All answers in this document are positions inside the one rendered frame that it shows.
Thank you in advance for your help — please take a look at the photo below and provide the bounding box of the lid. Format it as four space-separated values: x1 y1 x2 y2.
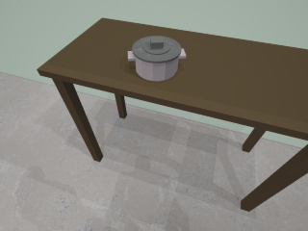
132 36 182 64

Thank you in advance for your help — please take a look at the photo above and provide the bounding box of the pot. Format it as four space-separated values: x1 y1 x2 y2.
128 48 187 82

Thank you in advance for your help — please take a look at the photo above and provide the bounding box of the table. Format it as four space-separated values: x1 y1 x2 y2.
37 17 308 212

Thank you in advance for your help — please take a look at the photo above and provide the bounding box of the knob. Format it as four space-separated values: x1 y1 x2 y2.
150 37 164 48

